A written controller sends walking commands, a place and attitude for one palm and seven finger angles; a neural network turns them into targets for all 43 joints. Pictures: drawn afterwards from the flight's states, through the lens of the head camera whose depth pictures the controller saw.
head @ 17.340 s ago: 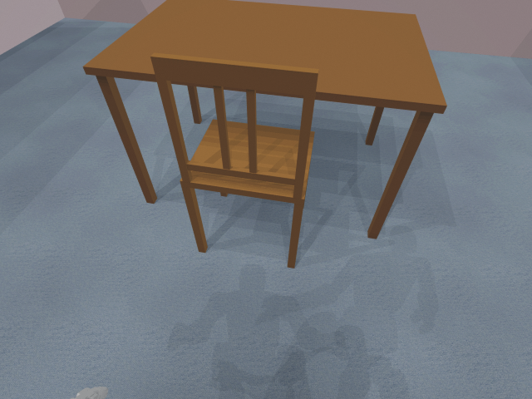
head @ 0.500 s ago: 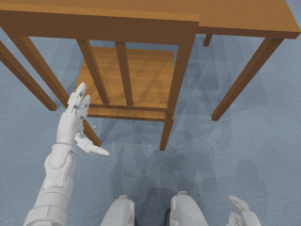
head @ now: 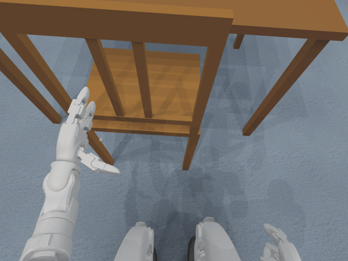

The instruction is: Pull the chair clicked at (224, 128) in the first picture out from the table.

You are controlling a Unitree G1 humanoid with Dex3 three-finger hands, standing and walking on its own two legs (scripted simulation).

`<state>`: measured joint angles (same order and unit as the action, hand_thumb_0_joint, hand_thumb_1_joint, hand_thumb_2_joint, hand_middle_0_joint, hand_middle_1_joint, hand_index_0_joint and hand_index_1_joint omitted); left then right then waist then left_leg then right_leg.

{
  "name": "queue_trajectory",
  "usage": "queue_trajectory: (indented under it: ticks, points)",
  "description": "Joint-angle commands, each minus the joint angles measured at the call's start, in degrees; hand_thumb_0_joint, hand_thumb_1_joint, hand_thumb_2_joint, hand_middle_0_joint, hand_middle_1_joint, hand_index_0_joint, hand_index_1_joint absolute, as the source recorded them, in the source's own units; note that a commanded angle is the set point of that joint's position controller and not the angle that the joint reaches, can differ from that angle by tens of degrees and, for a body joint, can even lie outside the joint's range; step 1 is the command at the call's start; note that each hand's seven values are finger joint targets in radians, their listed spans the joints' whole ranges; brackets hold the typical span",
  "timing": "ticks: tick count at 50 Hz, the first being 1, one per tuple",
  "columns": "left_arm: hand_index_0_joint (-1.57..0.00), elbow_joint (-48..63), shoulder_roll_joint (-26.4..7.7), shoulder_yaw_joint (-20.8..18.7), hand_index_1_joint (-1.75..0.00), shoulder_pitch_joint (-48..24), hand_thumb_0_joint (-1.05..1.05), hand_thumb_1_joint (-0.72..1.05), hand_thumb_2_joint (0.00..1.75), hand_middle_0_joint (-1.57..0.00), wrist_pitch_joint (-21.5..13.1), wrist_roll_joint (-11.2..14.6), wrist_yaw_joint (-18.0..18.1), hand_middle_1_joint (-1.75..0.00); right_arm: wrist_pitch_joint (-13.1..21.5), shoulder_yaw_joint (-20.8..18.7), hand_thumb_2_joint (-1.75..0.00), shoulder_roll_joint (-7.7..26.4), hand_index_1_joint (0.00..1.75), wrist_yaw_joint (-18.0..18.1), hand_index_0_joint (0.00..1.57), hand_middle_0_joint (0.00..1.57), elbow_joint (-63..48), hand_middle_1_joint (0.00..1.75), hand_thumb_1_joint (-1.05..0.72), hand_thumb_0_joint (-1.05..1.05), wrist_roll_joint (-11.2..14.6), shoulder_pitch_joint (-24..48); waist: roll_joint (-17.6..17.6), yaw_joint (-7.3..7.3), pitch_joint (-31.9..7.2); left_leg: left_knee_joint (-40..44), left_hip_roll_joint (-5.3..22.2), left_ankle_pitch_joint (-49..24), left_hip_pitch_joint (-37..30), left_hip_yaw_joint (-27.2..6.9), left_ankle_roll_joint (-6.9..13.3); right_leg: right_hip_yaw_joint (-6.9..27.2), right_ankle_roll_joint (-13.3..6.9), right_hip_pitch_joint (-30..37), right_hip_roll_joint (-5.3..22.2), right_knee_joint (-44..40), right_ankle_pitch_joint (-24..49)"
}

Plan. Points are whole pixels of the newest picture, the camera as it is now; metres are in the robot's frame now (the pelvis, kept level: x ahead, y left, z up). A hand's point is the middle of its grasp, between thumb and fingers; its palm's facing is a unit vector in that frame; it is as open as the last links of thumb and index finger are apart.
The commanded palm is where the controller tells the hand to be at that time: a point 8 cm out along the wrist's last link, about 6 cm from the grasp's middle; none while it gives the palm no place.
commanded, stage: aim the fingers beside a spindle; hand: left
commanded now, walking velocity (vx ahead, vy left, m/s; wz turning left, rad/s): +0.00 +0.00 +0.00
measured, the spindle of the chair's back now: (109, 84) +0.52 +0.17 +0.02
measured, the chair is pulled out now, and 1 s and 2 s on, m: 0.00 0.00 0.00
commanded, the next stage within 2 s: none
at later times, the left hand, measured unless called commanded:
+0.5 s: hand (104, 139) +0.38 +0.16 +0.00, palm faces -0.07 -1.00 -0.04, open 16.9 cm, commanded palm +0.36 +0.21 +0.01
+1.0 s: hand (111, 140) +0.37 +0.14 +0.02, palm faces -0.09 -0.99 -0.04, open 16.9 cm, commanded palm +0.35 +0.21 +0.02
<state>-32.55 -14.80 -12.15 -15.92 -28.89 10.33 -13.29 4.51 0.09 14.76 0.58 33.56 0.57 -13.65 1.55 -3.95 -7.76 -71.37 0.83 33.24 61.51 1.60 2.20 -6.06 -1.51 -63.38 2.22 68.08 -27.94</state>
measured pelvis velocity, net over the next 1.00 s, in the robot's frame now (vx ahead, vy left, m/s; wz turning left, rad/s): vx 0.00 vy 0.00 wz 0.00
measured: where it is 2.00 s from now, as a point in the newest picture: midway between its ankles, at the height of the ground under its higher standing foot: outside the picture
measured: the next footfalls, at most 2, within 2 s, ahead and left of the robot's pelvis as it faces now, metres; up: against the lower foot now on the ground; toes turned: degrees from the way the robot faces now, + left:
none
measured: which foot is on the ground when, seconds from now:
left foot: down 0.00-1.00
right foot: down 0.00-1.00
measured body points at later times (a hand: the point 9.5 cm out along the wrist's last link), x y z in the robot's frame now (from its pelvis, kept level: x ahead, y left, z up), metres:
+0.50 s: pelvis +0.00 +0.01 +0.00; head +0.13 +0.01 +0.43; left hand +0.38 +0.22 +0.01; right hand +0.13 -0.25 -0.12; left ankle +0.00 +0.09 -0.63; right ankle +0.04 -0.11 -0.63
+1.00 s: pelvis +0.00 +0.00 +0.00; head +0.13 +0.00 +0.43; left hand +0.37 +0.20 +0.02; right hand +0.13 -0.26 -0.11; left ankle +0.00 +0.09 -0.63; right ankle +0.04 -0.11 -0.63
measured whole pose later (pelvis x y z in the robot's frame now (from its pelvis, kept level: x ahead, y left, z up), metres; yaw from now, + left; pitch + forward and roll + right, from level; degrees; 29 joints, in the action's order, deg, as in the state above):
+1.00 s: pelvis +0.00 +0.00 +0.00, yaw +0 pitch +24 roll -2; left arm -31.1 -12.5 -8.4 -15.2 -28.1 9.3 -11.1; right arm 3.6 -0.1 14.8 0.4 33.5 0.6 -13.3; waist 2.0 -3.5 -8.4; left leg -70.9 0.5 33.3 61.2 1.8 2.3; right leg -5.7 -1.3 -63.2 2.4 68.0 -28.1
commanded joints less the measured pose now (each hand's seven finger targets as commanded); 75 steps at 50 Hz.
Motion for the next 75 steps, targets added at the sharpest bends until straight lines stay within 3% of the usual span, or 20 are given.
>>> queue_trajectory:
  ticks: [1,2,5,9,11,13,20,27,33,36,37,41,43,51,56,60,63,68,70,75]
  points:
    - [-0.06,9.2,-6.6,-0.6,-0.08,-12.5,0.0,-0.5,0.3,-0.06,-2.7,0.7,0.2,-0.08,2.3,-3.5,-0.9,8.8,0.3,0.2,0.2,0.2,-5.1,0.3,-0.9,0.0,0.4,-3.8,1.3,-1.21,-23.5,9.9,-0.5,-21.8,-13.3,-4.6,-1.5,4.1,0.1,16.2,-1.4,-7.5,15.5]
    - [-0.06,7.2,-5.9,0.0,-0.08,-13.0,0.0,-0.5,0.3,-0.06,-2.0,0.7,0.1,-0.08,2.2,-3.5,-0.9,9.0,0.3,0.3,0.2,0.2,-4.9,0.3,-0.9,0.0,0.5,-3.9,-0.7,-1.66,-21.9,9.9,-0.6,-20.2,-11.6,-4.4,-1.4,4.1,0.2,16.2,-1.4,-7.8,14.9]
    - [-0.06,4.0,-6.1,-0.4,-0.08,-13.3,0.0,-0.5,0.3,-0.06,-1.0,0.3,-0.1,-0.08,1.8,-3.6,-0.9,9.4,0.3,0.2,0.2,0.2,-5.1,0.3,-0.9,0.0,0.6,-3.9,-1.0,-1.45,-20.2,10.0,-0.8,-17.8,-9.6,-4.4,-1.3,4.0,0.0,14.6,-1.3,-7.6,12.7]
    - [-0.06,12.6,-8.3,-1.8,-0.08,-14.3,0.0,-0.5,0.3,-0.06,-3.1,0.3,0.8,-0.08,1.8,-3.8,-0.9,8.9,0.3,0.0,0.2,0.2,-6.7,0.3,-0.9,0.0,0.3,-3.9,3.9,0.5,-27.6,9.8,-0.7,-24.9,-15.4,-4.5,-1.8,4.3,-0.3,16.9,-1.2,-6.4,17.2]
    - [-0.06,16.0,-8.2,-1.6,-0.08,-14.4,0.0,-0.5,0.3,-0.06,-4.3,0.3,1.9,-0.08,1.9,-3.7,-0.9,8.4,0.3,-0.3,0.2,0.2,-6.9,0.3,-0.9,0.0,0.0,-3.8,4.5,0.61,-28.9,10.0,-0.5,-27.9,-18.1,-5.1,-2.3,4.1,-0.2,17.2,-1.3,-6.2,18.4]
    - [-0.06,16.2,-10.2,-3.4,-0.08,-14.7,0.0,-0.5,0.3,-0.06,-5.0,0.1,3.0,-0.08,1.9,-3.7,-0.9,8.5,0.3,0.0,0.2,0.2,-6.4,0.3,-0.9,0.0,-0.1,-4.0,2.3,0.2,-28.4,9.7,-0.4,-27.1,-16.9,-5.2,-2.0,4.0,-0.1,17.7,-1.5,-6.1,18.2]
    - [-0.06,5.7,-4.6,1.1,-0.08,-13.5,0.0,-0.5,0.3,-0.06,-2.1,-1.2,2.2,-0.08,1.1,-3.5,-0.9,9.0,0.3,-0.1,0.2,0.2,-5.4,0.3,-0.9,0.0,0.3,-3.6,-0.1,-1.48,-20.7,10.0,-0.5,-18.4,-11.4,-4.8,-1.7,3.7,-0.1,13.2,-1.4,-7.0,12.1]
    - [-0.06,17.1,-6.3,0.6,-0.08,-14.2,0.0,-0.5,0.3,-0.06,-3.6,0.3,1.9,-0.08,1.3,-3.9,-0.9,8.5,0.3,-0.1,0.2,0.2,-6.9,0.3,-0.9,0.0,0.2,-3.8,3.6,0.25,-29.7,9.8,-0.2,-28.7,-19.0,-5.6,-2.4,3.8,-0.2,16.8,-1.3,-6.2,18.5]
    - [-0.06,10.9,-9.9,-3.8,-0.08,-12.0,0.0,-0.5,0.3,-0.06,-3.6,-1.5,4.7,-0.08,0.9,-3.4,-0.9,8.4,0.3,0.1,0.2,0.2,-5.8,0.3,-0.9,0.0,0.0,-3.4,-0.8,0.13,-23.3,9.8,-0.7,-21.9,-11.5,-4.7,-1.7,4.1,-0.1,17.3,-1.4,-6.2,16.0]
    - [-0.06,6.4,-6.6,-1.2,-0.08,-11.9,0.0,-0.5,0.3,-0.06,-2.5,-1.6,3.5,-0.08,0.5,-3.2,-0.9,8.4,0.3,-0.2,0.2,0.2,-5.9,0.3,-0.9,0.0,0.2,-3.0,-0.3,-0.54,-20.3,9.9,-1.0,-18.0,-9.2,-3.9,-1.5,4.3,-0.1,16.0,-1.4,-7.0,13.6]
    - [-0.06,5.8,-6.3,-0.9,-0.08,-12.3,0.0,-0.5,0.3,-0.06,-2.2,-1.2,2.9,-0.08,0.5,-3.2,-0.9,8.6,0.3,-0.2,0.2,0.2,-5.9,0.3,-0.9,0.0,0.3,-3.0,-1.4,-0.81,-20.7,9.6,-1.1,-17.2,-8.7,-3.7,-1.3,4.6,-0.1,16.5,-1.4,-7.4,13.3]
    - [-0.06,12.4,-4.9,2.1,-0.08,-14.2,0.0,-0.5,0.3,-0.06,-2.9,0.0,0.4,-0.08,1.2,-3.6,-0.9,8.4,0.3,0.0,0.2,0.2,-6.8,0.3,-0.9,0.0,0.5,-3.2,3.6,-0.53,-26.4,9.4,-0.7,-23.3,-15.0,-4.2,-1.6,4.6,-0.3,16.9,-1.3,-7.0,17.0]
    - [-0.06,15.7,-4.7,2.6,-0.08,-14.4,0.0,-0.5,0.3,-0.06,-3.3,0.7,0.5,-0.08,1.6,-3.7,-0.9,8.4,0.3,0.2,0.2,0.2,-6.9,0.3,-0.9,0.0,0.4,-3.5,3.7,-0.79,-28.8,9.3,-0.4,-26.7,-17.8,-5.0,-1.8,4.2,-0.2,17.0,-1.4,-6.7,18.4]
    - [-0.06,8.2,-8.3,-2.8,-0.08,-11.7,0.0,-0.5,0.3,-0.06,-2.5,-1.2,4.4,-0.08,0.8,-3.4,-0.9,8.4,0.3,0.1,0.2,0.2,-5.6,0.3,-0.9,0.0,0.2,-3.2,-2.3,-0.28,-22.1,9.4,-1.1,-19.6,-9.2,-3.7,-1.3,4.6,0.2,17.9,-1.3,-6.9,15.8]
    - [-0.06,10.2,-10.1,-3.7,-0.08,-13.4,0.0,-0.5,0.3,-0.06,-3.5,-0.9,2.6,-0.08,0.8,-3.2,-0.9,8.2,0.3,0.1,0.2,0.2,-6.7,0.3,-0.9,0.0,0.1,-2.9,0.6,0.61,-25.3,9.1,-1.4,-19.8,-9.1,-2.9,-1.2,6.0,-0.1,21.2,-1.2,-7.0,17.2]
    - [-0.06,13.8,-7.5,-0.8,-0.08,-13.1,0.0,-0.5,0.3,-0.06,-4.0,0.7,0.6,-0.08,1.6,-3.3,-0.9,8.1,0.3,0.3,0.2,0.2,-6.7,0.3,-0.9,0.0,0.4,-3.0,2.4,-0.34,-27.6,9.3,-0.9,-22.7,-13.4,-3.5,-1.2,5.5,0.1,20.4,-1.3,-7.6,18.4]
    - [-0.06,11.9,-4.5,2.6,-0.08,-14.4,0.0,-0.5,0.3,-0.06,-3.0,1.0,0.0,-0.08,2.1,-3.3,-0.9,8.4,0.3,0.6,0.2,0.2,-5.8,0.3,-0.9,0.0,0.6,-3.4,0.7,-2.04,-24.4,9.2,-0.7,-21.0,-12.9,-4.2,-1.0,4.7,0.2,17.3,-1.4,-7.9,16.1]
    - [-0.06,7.0,-7.1,-0.7,-0.08,-14.6,0.0,-0.5,0.3,-0.06,-2.1,-0.1,1.7,-0.08,1.9,-3.5,-0.9,9.0,0.3,0.7,0.2,0.2,-5.0,0.3,-0.9,0.0,0.5,-3.7,-1.4,-1.19,-21.6,9.0,-1.1,-17.7,-9.0,-3.9,-1.0,4.8,0.1,16.2,-1.3,-7.6,13.4]
    - [-0.06,9.1,-10.0,-3.9,-0.08,-13.4,0.0,-0.5,0.3,-0.06,-2.7,-0.2,2.4,-0.08,1.7,-3.6,-0.9,8.8,0.3,0.5,0.2,0.2,-5.8,0.3,-0.9,0.0,0.2,-3.5,-0.3,0.53,-25.0,9.1,-1.3,-20.1,-9.9,-3.5,-1.2,5.2,-0.1,19.1,-1.1,-6.9,16.0]
    - [-0.06,14.4,-12.2,-5.9,-0.08,-10.4,0.0,-0.5,0.3,-0.06,-4.1,-0.1,2.9,-0.08,1.4,-3.2,-0.9,7.9,0.3,0.1,0.2,0.2,-7.2,0.3,-0.9,0.0,0.1,-2.9,1.8,1.73,-28.4,9.8,-1.3,-23.5,-12.0,-3.2,-1.3,5.8,-0.1,23.2,-1.2,-6.9,20.0]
